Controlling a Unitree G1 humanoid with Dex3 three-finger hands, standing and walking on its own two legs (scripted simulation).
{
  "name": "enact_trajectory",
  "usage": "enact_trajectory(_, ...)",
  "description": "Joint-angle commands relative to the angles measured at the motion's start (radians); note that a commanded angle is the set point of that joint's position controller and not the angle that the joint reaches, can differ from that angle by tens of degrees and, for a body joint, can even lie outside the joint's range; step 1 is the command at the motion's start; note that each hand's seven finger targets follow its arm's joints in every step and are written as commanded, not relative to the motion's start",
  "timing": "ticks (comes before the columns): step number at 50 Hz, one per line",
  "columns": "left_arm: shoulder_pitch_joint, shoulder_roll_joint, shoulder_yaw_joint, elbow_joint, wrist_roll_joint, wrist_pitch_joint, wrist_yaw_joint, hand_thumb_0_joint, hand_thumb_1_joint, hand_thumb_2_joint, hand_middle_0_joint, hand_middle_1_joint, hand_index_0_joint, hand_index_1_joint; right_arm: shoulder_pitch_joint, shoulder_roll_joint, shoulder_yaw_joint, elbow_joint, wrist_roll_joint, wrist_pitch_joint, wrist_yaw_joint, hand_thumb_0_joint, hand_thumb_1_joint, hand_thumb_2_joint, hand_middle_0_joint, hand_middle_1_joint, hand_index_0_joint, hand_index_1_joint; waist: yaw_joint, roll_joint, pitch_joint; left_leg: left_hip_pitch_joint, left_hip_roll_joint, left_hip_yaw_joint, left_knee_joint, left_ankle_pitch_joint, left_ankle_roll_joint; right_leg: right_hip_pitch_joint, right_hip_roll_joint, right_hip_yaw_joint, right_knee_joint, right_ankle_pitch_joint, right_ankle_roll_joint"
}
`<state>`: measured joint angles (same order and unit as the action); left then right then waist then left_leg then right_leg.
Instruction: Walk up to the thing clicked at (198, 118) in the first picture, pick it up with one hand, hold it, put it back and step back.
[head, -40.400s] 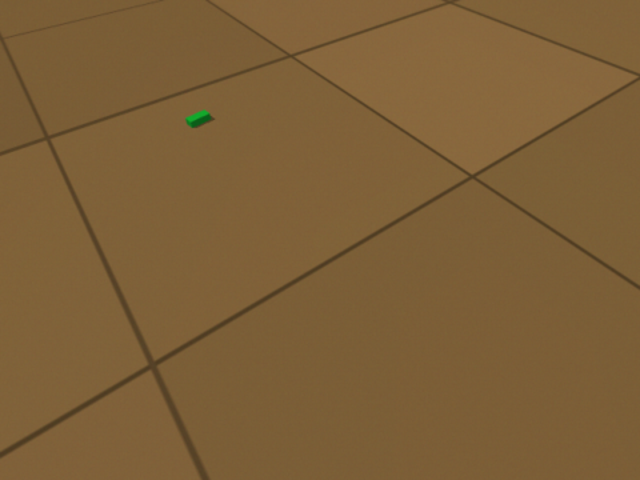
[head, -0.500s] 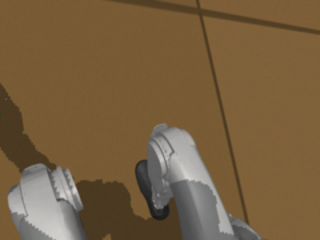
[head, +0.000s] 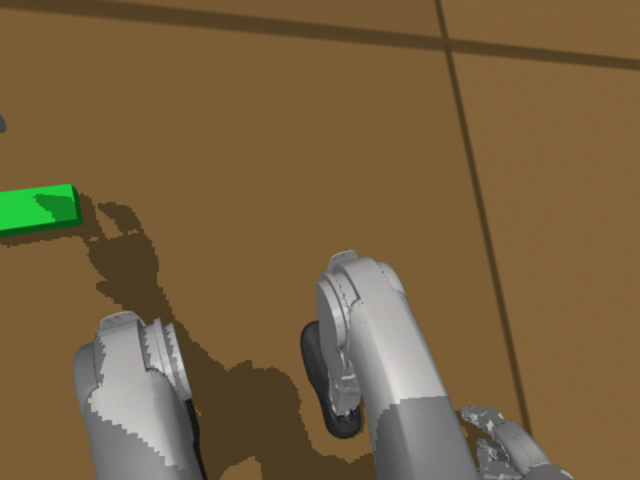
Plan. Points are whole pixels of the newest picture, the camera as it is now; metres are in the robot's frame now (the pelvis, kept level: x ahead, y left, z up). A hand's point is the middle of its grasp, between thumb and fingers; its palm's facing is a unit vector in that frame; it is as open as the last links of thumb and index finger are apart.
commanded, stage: withdraw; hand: left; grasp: from above
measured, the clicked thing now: (31, 210) +0.51 +0.29 -0.32
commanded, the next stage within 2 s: home in 0.08 s
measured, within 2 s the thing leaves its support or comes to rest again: neither
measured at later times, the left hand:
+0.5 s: hand out of the picture +0.48 +0.31 -0.12, palm faces -0.37 -0.23 -0.90, open 11.0 cm
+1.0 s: hand out of the picture +0.31 +0.25 +0.10, palm faces -0.07 -0.85 -0.52, open 7.4 cm
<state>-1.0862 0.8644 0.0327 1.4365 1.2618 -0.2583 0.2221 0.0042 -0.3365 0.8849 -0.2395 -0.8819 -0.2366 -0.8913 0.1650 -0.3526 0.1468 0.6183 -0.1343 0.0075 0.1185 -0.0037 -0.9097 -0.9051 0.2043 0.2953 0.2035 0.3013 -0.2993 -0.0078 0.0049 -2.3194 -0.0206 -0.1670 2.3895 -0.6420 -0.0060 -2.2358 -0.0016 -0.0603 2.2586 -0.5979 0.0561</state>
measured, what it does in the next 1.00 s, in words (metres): rises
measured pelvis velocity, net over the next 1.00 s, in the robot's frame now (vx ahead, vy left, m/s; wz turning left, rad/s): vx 0.02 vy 0.00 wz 0.11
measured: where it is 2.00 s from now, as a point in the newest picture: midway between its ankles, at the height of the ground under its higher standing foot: (264, 433)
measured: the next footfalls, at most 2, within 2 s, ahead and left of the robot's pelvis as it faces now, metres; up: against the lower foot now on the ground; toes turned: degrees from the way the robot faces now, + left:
none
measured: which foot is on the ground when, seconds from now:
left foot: down 0.00-1.00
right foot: down 0.00-1.00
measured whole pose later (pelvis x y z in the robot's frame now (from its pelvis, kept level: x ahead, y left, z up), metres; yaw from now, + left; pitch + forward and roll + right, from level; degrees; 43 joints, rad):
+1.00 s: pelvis +0.02 +0.00 +0.20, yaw +6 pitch +29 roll -5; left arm -0.13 0.37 0.05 0.34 0.25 0.20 0.04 0.01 0.89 0.89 -0.21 -0.30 -0.21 -0.31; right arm 0.07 -0.25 0.00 0.54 0.03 -0.04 0.00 0.00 -0.91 -0.90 0.20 0.29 0.20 0.30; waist -0.06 0.04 -0.20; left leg -1.65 0.01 -0.08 1.77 -0.63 -0.01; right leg -1.61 -0.03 -0.03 1.70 -0.59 0.04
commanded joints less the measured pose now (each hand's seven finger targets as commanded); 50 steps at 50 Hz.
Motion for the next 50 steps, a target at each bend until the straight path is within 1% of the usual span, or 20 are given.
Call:
enact_trajectory(1,-0.397,0.287,0.055,-0.172,0.016,-0.006,0.106,0.000,-0.317,0.845,-0.262,-0.840,-0.262,-0.840,0.204,-0.228,-0.066,0.007,-0.016,-0.012,-0.013,0.000,-0.902,-0.901,0.200,0.300,0.200,0.300,-0.025,0.397,-0.688,0.498,0.002,0.105,-0.252,0.081,0.018,0.320,0.042,-0.108,-0.178,0.083,-0.099)
enact_trajectory(5,-0.389,0.262,0.067,-0.204,0.017,0.024,0.141,0.000,-0.292,0.814,-0.298,-0.799,-0.296,-0.802,0.232,-0.242,-0.091,0.016,-0.013,-0.024,-0.009,0.000,-0.906,-0.901,0.200,0.300,0.200,0.300,-0.017,0.463,-0.762,0.576,0.002,0.096,-0.264,0.120,0.008,0.286,0.032,-0.124,-0.155,0.132,-0.102)
enact_trajectory(9,-0.366,0.227,0.054,-0.152,-0.009,0.067,0.142,0.000,-0.250,0.779,-0.311,-0.769,-0.318,-0.763,0.258,-0.223,-0.093,0.041,-0.010,-0.033,-0.003,0.000,-0.902,-0.899,0.200,0.300,0.200,0.300,-0.040,0.379,-0.733,0.498,0.000,0.109,-0.247,0.109,0.027,0.321,0.034,-0.116,-0.176,0.139,-0.090)
enact_trajectory(11,-0.304,0.232,0.061,-0.126,-0.019,0.082,0.127,0.000,-0.164,0.873,-0.212,-0.634,-0.192,-0.653,0.262,-0.224,-0.094,0.050,-0.006,-0.036,0.000,0.000,-0.891,-0.895,0.200,0.300,0.200,0.300,-0.021,0.350,-0.706,0.469,-0.001,0.111,-0.244,0.108,0.030,0.316,0.034,-0.114,-0.179,0.129,-0.092)
enact_trajectory(14,-0.259,0.246,0.091,-0.199,-0.043,0.094,0.099,0.000,0.011,0.866,-0.207,-0.568,-0.191,-0.584,0.271,-0.233,-0.108,0.043,0.001,-0.038,0.004,0.000,-0.893,-0.896,0.200,0.300,0.200,0.300,0.009,0.392,-0.754,0.542,-0.003,0.103,-0.264,0.176,0.016,0.326,0.025,-0.116,-0.171,0.171,-0.101)
enact_trajectory(18,-0.171,0.239,0.137,-0.360,-0.125,0.100,0.051,0.000,0.221,0.824,-0.195,-0.462,-0.185,-0.472,0.273,-0.226,-0.139,0.019,0.022,-0.029,0.014,0.000,-0.895,-0.898,0.200,0.300,0.200,0.300,0.065,0.408,-0.885,0.623,-0.005,0.116,-0.293,0.240,0.014,0.414,0.022,-0.102,-0.195,0.212,-0.102)
enact_trajectory(19,-0.135,0.231,0.154,-0.377,-0.151,0.103,0.038,0.000,0.279,0.819,-0.193,-0.438,-0.184,-0.446,0.278,-0.231,-0.158,0.018,0.029,-0.025,0.016,0.000,-0.896,-0.898,0.200,0.300,0.200,0.300,0.074,0.407,-0.867,0.623,-0.009,0.113,-0.306,0.235,0.012,0.404,0.016,-0.097,-0.206,0.205,-0.105)
enact_trajectory(22,-0.064,0.185,0.171,-0.557,-0.245,0.112,-0.003,0.000,0.467,0.858,-0.198,-0.406,-0.191,-0.413,0.277,-0.214,-0.196,-0.006,0.051,-0.012,0.020,0.000,-0.896,-0.898,0.200,0.300,0.200,0.300,0.120,0.423,-0.956,0.694,-0.005,0.114,-0.372,0.224,0.014,0.452,0.013,-0.082,-0.249,0.196,-0.104)
enact_trajectory(24,0.007,0.123,0.168,-0.654,-0.325,0.130,-0.031,0.000,0.577,0.846,-0.194,-0.360,-0.189,-0.364,0.264,-0.207,-0.225,-0.013,0.072,-0.004,0.019,0.000,-0.898,-0.899,0.200,0.300,0.200,0.300,0.144,0.402,-0.957,0.734,-0.004,0.102,-0.426,0.190,0.015,0.445,0.011,-0.075,-0.283,0.171,-0.106)
enact_trajectory(28,0.227,-0.041,0.114,-0.722,-0.486,0.200,-0.096,0.000,0.768,0.855,-0.192,-0.304,-0.192,-0.305,0.222,-0.166,-0.232,-0.025,0.102,0.007,0.004,0.000,-0.899,-0.900,0.200,0.300,0.200,0.300,0.134,0.240,-0.819,0.667,0.005,0.095,-0.501,0.100,0.038,0.504,0.020,-0.057,-0.378,0.140,-0.088)
enact_trajectory(30,0.264,-0.077,0.095,-0.862,-0.564,0.224,-0.135,0.000,0.891,0.897,-0.199,-0.299,-0.199,-0.299,0.193,-0.155,-0.238,-0.046,0.112,0.007,-0.006,0.000,-0.899,-0.900,0.200,0.300,0.200,0.300,0.145,0.239,-0.810,0.694,0.008,0.086,-0.561,0.067,0.040,0.542,0.016,-0.046,-0.425,0.120,-0.087)
enact_trajectory(31,0.284,-0.071,0.099,-0.909,-0.599,0.240,-0.151,0.000,0.898,0.900,-0.199,-0.299,-0.199,-0.299,0.171,-0.156,-0.244,-0.056,0.118,0.007,-0.014,0.000,-0.900,-0.900,0.200,0.300,0.200,0.300,0.161,0.229,-0.809,0.731,0.016,0.079,-0.583,0.057,0.038,0.549,0.017,-0.044,-0.443,0.109,-0.087)
enact_trajectory(33,0.361,-0.139,0.073,-0.974,-0.669,0.263,-0.178,0.000,0.900,0.899,-0.199,-0.298,-0.199,-0.298,0.136,-0.150,-0.246,-0.073,0.129,0.005,-0.027,0.000,-0.900,-0.900,0.200,0.300,0.200,0.300,0.162,0.222,-0.778,0.782,0.020,0.055,-0.637,0.054,0.032,0.559,0.010,-0.042,-0.466,0.109,-0.087)
enact_trajectory(35,0.382,-0.162,0.065,-1.079,-0.729,0.274,-0.187,0.000,0.900,0.899,-0.199,-0.298,-0.199,-0.298,0.105,-0.132,-0.244,-0.094,0.137,-0.002,-0.042,0.000,-0.900,-0.900,0.200,0.300,0.200,0.300,0.167,0.224,-0.769,0.832,0.026,0.053,-0.681,0.042,0.030,0.592,0.008,-0.036,-0.510,0.101,-0.085)
enact_trajectory(38,0.499,-0.178,0.099,-1.122,-0.791,0.302,-0.179,0.000,0.900,0.899,-0.199,-0.298,-0.199,-0.298,0.066,-0.114,-0.234,-0.113,0.149,-0.015,-0.063,0.000,-0.900,-0.900,0.200,0.300,0.200,0.300,0.189,0.185,-0.744,0.867,0.024,0.065,-0.741,0.029,0.032,0.672,0.006,-0.023,-0.579,0.089,-0.082)
enact_trajectory(40,0.579,-0.235,0.078,-1.140,-0.841,0.326,-0.177,0.000,0.900,0.899,-0.199,-0.298,-0.199,-0.298,0.039,-0.100,-0.232,-0.124,0.155,-0.029,-0.079,0.000,-0.900,-0.900,0.200,0.300,0.200,0.300,0.185,0.176,-0.708,0.913,0.026,0.071,-0.781,0.027,0.029,0.703,0.005,-0.017,-0.627,0.082,-0.082)
enact_trajectory(43,0.650,-0.254,0.097,-1.227,-0.911,0.368,-0.166,0.000,0.900,0.899,-0.199,-0.298,-0.199,-0.298,0.006,-0.087,-0.225,-0.145,0.164,-0.052,-0.103,0.000,-0.900,-0.900,0.200,0.300,0.200,0.300,0.204,0.176,-0.701,0.974,0.025,0.066,-0.856,-0.008,0.026,0.779,0.001,-0.004,-0.693,0.052,-0.080)
enact_trajectory(45,0.718,-0.295,0.081,-1.267,-0.967,0.400,-0.162,0.000,0.900,0.899,-0.199,-0.298,-0.199,-0.298,-0.020,-0.077,-0.220,-0.158,0.167,-0.066,-0.119,0.000,-0.901,-0.900,0.200,0.300,0.200,0.300,0.204,0.155,-0.691,1.020,0.026,0.068,-0.895,-0.013,0.026,0.825,0.002,0.003,-0.746,0.043,-0.078)
enact_trajectory(48,0.823,-0.318,0.094,-1.308,-1.053,0.448,-0.152,0.000,0.900,0.899,-0.199,-0.299,-0.199,-0.299,-0.036,-0.057,-0.208,-0.178,0.173,-0.085,-0.142,0.000,-0.901,-0.899,0.200,0.299,0.200,0.299,0.208,0.120,-0.649,1.069,0.024,0.086,-0.949,-0.002,0.028,0.922,0.003,0.017,-0.834,0.038,-0.075)
enact_trajectory(50,0.862,-0.352,0.078,-1.369,-1.110,0.470,-0.153,0.000,0.900,0.899,-0.199,-0.298,-0.199,-0.298,-0.039,-0.049,-0.205,-0.184,0.173,-0.098,-0.156,0.000,-0.901,-0.900,0.200,0.300,0.200,0.300,0.197,0.123,-0.648,1.123,0.025,0.084,-0.989,0.044,0.026,0.977,0.000,0.022,-0.875,0.070,-0.074)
